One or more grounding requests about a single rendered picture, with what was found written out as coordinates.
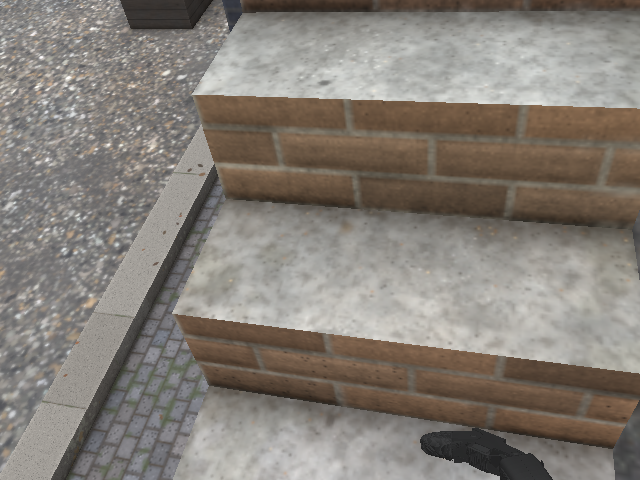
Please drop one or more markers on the right robot hand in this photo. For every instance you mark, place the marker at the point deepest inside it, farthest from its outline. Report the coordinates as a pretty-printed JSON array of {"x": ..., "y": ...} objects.
[{"x": 486, "y": 452}]

